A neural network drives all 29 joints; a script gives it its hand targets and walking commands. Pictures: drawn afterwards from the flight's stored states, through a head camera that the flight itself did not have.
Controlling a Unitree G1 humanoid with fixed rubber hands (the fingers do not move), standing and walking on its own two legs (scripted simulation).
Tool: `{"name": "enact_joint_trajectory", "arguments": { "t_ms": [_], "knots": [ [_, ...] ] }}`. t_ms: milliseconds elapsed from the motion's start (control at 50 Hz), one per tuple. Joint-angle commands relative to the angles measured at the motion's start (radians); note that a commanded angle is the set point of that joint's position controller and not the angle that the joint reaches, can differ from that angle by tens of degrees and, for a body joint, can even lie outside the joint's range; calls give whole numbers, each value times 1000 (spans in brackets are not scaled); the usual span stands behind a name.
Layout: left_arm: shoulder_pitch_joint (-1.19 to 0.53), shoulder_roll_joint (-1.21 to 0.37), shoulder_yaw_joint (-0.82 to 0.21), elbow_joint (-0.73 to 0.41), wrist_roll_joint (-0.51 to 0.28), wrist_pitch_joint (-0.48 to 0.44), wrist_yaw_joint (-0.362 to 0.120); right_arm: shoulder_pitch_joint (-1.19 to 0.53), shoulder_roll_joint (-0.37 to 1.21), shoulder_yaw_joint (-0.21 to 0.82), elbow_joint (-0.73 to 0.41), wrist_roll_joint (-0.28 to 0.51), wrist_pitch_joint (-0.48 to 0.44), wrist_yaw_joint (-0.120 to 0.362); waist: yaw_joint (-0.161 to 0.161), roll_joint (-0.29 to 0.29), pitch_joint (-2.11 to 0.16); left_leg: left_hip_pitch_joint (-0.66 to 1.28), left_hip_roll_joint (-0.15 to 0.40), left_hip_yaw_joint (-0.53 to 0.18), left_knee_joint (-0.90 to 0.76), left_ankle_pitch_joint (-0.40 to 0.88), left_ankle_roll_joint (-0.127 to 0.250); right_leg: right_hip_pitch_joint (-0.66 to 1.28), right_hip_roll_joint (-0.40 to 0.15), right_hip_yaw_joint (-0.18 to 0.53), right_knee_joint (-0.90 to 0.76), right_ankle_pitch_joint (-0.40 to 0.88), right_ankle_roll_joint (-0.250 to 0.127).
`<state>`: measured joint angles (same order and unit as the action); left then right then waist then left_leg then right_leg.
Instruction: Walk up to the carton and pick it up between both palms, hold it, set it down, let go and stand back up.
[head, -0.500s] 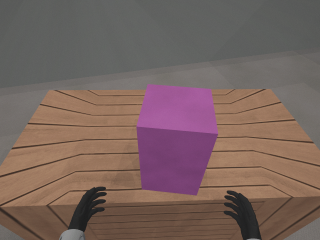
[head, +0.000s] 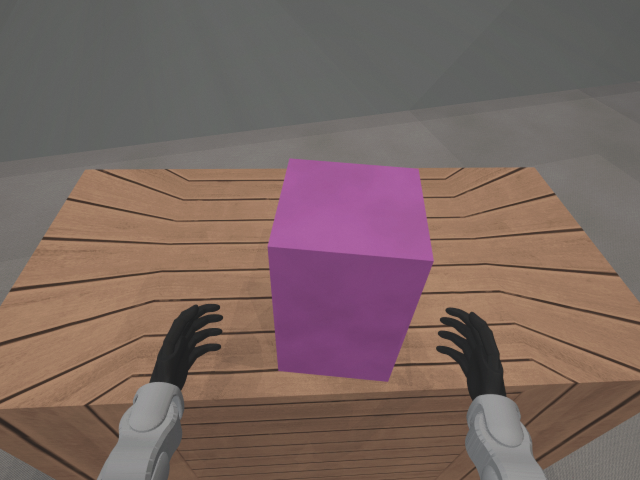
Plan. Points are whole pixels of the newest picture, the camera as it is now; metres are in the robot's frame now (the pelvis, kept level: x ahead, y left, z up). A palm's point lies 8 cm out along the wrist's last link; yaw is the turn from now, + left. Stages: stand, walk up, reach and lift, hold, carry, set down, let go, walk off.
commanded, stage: reach and lift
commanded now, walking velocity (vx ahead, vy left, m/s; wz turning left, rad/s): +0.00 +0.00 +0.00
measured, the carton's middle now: (342, 278) +0.40 -0.01 +0.03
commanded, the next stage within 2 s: none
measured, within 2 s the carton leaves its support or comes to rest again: neither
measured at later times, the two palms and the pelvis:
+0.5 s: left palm (184, 296) +0.32 +0.20 +0.08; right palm (493, 314) +0.31 -0.19 +0.09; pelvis -0.02 +0.00 +0.00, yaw -1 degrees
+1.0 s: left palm (193, 225) +0.39 +0.19 +0.14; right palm (491, 245) +0.38 -0.18 +0.14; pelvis -0.02 +0.00 +0.00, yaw -1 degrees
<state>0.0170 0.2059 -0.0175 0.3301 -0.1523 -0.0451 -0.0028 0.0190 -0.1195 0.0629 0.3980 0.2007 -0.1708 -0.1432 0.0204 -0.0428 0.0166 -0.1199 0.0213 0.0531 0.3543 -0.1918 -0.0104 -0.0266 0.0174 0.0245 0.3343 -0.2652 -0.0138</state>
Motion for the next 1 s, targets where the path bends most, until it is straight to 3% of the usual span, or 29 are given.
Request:
{"name": "enact_joint_trajectory", "arguments": {
  "t_ms": [0, 160, 380, 640, 980],
  "knots": [
    [-270, 79, 65, -278, 13, 84, 3, -252, -103, -30, -223, 19, 30, -17, -3, 81, -215, 277, -8, -45, 10, 393, -17, -138, -3, 15, -63, 410, 33],
    [-363, 42, 120, -342, 40, 289, -3, -362, -146, -32, -277, 51, 167, -36, 3, 45, -193, 293, -7, -29, -19, 379, -11, -148, 12, 3, -80, 425, 53],
    [-631, 97, 161, -339, 19, 363, 12, -609, -180, -48, -304, 76, 254, -51, -6, 29, -324, 261, -16, -12, -18, 281, 10, -149, 10, -1, -43, 442, 82],
    [-911, 145, 183, -151, 27, 456, 21, -906, -221, -47, -108, 133, 364, -65, -20, 43, -412, 240, -14, -15, 1, 263, 16, -171, 16, -6, -29, 445, 87],
    [-1247, 203, 144, 13, 5, 474, 67, -1249, -302, -68, 101, 180, 401, -50, -47, 80, -572, 283, -7, -38, 69, 368, -14, -237, 37, -39, -14, 514, 76]
  ]
}}
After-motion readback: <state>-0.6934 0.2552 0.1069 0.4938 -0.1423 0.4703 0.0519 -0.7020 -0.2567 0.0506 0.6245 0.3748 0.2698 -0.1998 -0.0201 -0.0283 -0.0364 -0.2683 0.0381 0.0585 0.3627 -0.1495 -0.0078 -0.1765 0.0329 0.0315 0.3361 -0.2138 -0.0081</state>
